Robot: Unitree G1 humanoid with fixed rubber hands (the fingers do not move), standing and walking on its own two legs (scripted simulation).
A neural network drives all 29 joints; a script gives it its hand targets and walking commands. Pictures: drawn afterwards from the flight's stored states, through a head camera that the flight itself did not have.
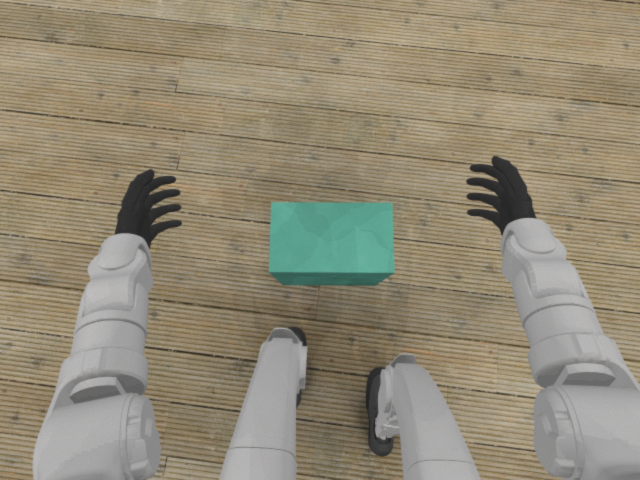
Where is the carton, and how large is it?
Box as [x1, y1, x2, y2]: [269, 202, 394, 285]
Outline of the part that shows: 271,202 269,272 282,284 374,285 394,272 391,203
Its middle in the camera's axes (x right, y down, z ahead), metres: +0.02 +0.03 +0.93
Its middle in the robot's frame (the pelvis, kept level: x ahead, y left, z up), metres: +0.45 +0.04 -0.53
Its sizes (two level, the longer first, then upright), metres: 0.252 0.146 0.291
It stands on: the floor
